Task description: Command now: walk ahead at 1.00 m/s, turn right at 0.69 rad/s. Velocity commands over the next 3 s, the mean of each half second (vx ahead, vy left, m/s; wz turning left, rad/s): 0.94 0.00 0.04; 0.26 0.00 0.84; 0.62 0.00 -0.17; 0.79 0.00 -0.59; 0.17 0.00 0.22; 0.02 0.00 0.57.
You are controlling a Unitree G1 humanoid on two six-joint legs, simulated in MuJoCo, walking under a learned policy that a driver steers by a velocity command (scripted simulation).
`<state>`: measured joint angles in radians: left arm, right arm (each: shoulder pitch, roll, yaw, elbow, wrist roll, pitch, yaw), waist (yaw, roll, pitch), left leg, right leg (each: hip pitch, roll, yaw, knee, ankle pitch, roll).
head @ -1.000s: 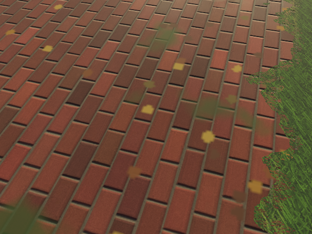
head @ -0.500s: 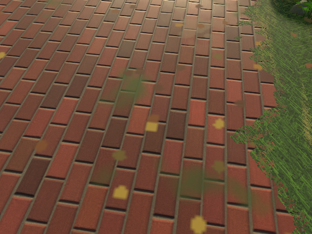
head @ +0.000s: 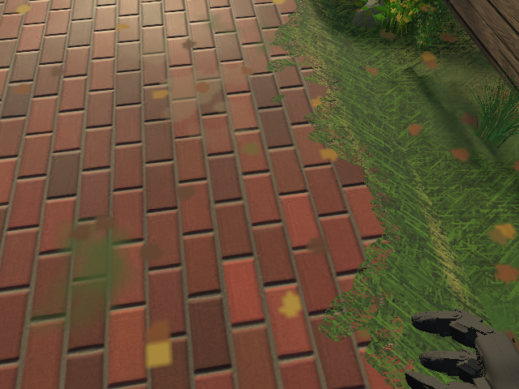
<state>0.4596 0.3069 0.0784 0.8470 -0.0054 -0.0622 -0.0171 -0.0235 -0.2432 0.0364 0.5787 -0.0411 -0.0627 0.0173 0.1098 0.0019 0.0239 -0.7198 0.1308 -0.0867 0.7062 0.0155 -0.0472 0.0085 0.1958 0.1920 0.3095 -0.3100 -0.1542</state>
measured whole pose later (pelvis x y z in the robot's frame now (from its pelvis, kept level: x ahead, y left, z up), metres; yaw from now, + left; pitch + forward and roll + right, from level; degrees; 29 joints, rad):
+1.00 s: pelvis +0.67 +0.08 -0.03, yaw +29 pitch +0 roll +0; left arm 0.23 0.29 0.06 0.71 0.02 0.02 0.01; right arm 0.13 -0.31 -0.07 0.62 -0.01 0.05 0.02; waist 0.01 -0.04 0.09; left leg -0.49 -0.10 0.03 0.67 -0.19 0.11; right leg -0.40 -0.09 -0.05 1.22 -0.59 0.07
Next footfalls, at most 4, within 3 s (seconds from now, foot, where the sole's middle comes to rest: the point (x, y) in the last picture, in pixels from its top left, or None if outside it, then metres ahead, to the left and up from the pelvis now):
0.12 left None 0.32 0.17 -0.77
0.52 right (327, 323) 0.66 -0.08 -0.77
0.92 left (231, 278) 0.76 0.20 -0.77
1.36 right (293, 264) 0.83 0.03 -0.77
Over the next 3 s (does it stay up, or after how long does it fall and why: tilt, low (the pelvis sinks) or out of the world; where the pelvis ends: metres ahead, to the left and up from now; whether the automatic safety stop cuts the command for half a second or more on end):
stays up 1.27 0.28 0.01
